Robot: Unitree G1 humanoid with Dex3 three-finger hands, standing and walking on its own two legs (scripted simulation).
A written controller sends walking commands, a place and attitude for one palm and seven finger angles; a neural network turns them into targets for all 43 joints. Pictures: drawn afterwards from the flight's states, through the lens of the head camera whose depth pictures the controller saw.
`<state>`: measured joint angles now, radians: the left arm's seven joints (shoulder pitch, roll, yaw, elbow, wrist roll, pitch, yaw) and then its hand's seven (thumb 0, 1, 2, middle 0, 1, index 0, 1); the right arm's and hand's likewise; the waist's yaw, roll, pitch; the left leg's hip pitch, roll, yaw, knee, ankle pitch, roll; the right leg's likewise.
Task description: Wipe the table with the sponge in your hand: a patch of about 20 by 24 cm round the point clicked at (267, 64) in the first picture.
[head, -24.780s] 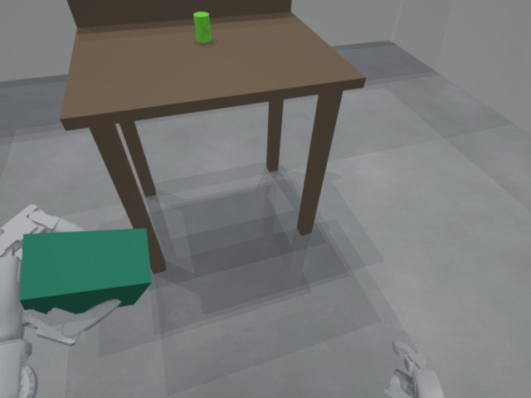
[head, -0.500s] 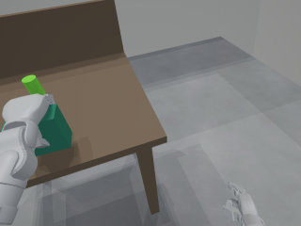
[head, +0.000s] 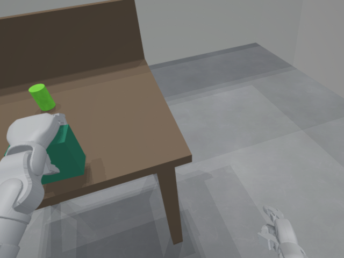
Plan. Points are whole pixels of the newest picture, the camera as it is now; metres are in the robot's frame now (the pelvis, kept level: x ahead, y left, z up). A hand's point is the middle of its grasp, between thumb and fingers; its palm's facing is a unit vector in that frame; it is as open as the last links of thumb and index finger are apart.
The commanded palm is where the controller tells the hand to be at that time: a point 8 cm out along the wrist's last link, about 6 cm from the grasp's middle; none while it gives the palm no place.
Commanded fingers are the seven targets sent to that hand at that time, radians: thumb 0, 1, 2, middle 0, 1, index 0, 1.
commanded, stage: move the sponge above the wiping area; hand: left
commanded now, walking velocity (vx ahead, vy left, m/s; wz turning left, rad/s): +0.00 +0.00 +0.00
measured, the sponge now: (54, 160) +0.26 +0.34 +0.10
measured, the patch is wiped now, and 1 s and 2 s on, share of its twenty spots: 0.00 0.00 0.00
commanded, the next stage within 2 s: lower the sponge onto the table in 1.44 s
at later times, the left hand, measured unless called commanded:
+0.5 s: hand (54, 145) +0.28 +0.32 +0.14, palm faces -0.04 -0.02 -1.00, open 10.3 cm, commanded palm +0.25 +0.34 +0.24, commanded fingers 0.00 0.10 1.30 -1.20 -1.60 -1.20 -1.60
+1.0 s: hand (46, 151) +0.26 +0.33 +0.14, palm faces -0.03 -0.02 -1.00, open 10.3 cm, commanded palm +0.24 +0.35 +0.24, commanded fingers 0.00 0.10 1.30 -1.20 -1.60 -1.20 -1.60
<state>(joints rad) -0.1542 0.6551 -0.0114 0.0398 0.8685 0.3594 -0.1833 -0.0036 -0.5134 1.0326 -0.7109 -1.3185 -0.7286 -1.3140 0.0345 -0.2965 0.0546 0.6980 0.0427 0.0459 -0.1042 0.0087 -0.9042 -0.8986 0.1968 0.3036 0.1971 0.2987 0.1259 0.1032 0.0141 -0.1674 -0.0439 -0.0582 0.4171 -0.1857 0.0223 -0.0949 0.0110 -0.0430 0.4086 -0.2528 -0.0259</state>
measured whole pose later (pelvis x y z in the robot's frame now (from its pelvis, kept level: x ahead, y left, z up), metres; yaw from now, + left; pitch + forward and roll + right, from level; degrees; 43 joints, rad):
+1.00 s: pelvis +0.01 +0.00 +0.00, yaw +0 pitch -3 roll +0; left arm -0.07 0.68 0.03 -0.03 0.85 0.31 -0.19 0.00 -0.51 1.03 -0.71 -1.32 -0.73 -1.31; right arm 0.05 -0.30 0.05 0.69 0.04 0.04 -0.11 0.01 -0.90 -0.90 0.20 0.30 0.20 0.30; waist 0.13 0.10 0.01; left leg -0.17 -0.04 -0.05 0.44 -0.21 0.03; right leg -0.09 0.01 -0.04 0.42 -0.27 -0.02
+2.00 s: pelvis +0.01 +0.00 +0.00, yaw -1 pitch -3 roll +0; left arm -0.15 0.66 0.01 0.02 0.87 0.29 -0.16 0.00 -0.51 1.03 -0.71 -1.32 -0.73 -1.31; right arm 0.04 -0.28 0.06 0.69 0.04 0.04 -0.09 0.01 -0.90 -0.90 0.20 0.30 0.20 0.30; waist 0.12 0.09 0.00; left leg -0.16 -0.04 -0.04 0.41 -0.20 0.02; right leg -0.09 0.02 -0.02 0.40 -0.26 -0.03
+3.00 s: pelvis +0.01 +0.01 +0.00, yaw -1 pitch -2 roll +0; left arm -0.12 0.61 0.02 0.13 0.89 0.25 -0.06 0.00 -0.51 1.04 -0.71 -1.32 -0.73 -1.32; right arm 0.06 -0.26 0.05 0.72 0.03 0.04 -0.09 0.01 -0.90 -0.90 0.20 0.30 0.20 0.30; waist 0.11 0.08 0.00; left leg -0.19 -0.05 -0.04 0.42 -0.19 0.04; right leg -0.11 0.00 -0.02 0.40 -0.25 -0.01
